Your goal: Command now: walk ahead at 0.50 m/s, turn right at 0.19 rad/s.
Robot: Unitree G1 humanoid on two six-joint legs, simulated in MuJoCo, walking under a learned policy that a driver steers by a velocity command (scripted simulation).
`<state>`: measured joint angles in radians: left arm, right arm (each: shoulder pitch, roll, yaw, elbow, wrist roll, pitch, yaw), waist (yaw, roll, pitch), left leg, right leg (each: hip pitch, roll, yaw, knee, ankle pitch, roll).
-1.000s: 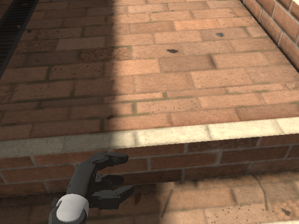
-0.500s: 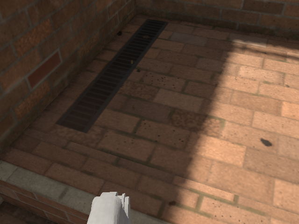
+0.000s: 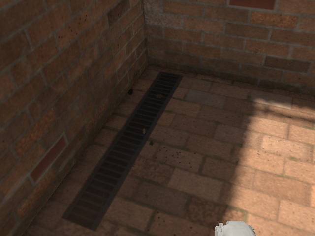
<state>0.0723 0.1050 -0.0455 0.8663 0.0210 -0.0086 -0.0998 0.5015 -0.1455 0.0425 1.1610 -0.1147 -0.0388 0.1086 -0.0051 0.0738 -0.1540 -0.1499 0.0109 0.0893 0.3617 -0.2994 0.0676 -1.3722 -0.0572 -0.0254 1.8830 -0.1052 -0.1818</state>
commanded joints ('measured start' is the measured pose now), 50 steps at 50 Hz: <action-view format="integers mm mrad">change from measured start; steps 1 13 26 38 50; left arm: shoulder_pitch -142 347 393 327 173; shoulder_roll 124 213 222 250 249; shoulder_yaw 19 72 117 135 116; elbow -143 137 43 -88 -258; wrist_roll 4 30 -4 46 -34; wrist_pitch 33 -75 -152 -54 42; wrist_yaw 19 67 105 79 95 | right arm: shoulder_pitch -62 -319 -605 -605 -362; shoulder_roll -253 -101 -93 -106 -253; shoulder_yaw -27 -58 -81 -117 -153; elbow -97 -228 -477 -489 -440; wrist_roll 45 59 87 146 125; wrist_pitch -65 -49 -90 -101 -1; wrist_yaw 12 -21 -77 -128 -171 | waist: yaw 58 67 -9 61 15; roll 80 -179 -145 -54 83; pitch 63 58 59 -94 3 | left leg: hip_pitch -201 -913 -683 -91 -162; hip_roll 269 -120 -5 378 281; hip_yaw -38 -466 -78 -495 -52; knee -238 1452 775 -92 -13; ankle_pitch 1087 344 275 325 67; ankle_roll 207 99 -113 263 96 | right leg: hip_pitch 436 1016 1031 590 1059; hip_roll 78 -9 90 60 21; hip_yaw -171 792 365 201 -28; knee -317 -1317 -1390 -240 -1245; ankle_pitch -287 -473 535 -421 -132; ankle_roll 84 31 166 290 164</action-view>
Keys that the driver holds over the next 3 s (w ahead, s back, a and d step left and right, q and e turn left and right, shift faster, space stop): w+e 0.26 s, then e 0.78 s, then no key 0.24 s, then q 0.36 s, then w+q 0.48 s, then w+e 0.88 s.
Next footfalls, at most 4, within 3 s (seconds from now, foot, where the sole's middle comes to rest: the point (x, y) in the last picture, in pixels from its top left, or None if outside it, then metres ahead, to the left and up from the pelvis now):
0.06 right None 0.19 -0.12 -0.58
0.68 left None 0.45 -0.03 -0.58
1.04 right None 0.25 -0.23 -0.58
1.38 left None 0.37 -0.02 -0.58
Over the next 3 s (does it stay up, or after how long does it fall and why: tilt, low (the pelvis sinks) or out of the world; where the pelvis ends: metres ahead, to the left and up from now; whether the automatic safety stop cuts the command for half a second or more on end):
stays up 0.81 -0.14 0.19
